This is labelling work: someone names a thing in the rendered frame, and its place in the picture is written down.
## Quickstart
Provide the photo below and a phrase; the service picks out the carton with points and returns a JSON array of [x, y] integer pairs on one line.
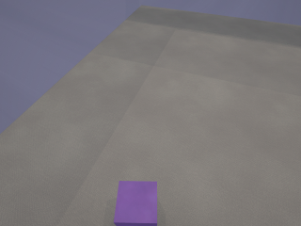
[[136, 204]]

